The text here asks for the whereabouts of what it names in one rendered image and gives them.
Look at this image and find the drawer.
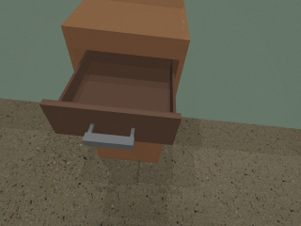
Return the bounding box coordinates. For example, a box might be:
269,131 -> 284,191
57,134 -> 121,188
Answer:
40,50 -> 182,145

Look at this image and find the handle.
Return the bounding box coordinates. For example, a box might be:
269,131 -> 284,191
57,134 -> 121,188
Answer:
82,123 -> 135,151

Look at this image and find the cabinet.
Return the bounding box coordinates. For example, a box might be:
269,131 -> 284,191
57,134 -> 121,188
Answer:
61,0 -> 190,163

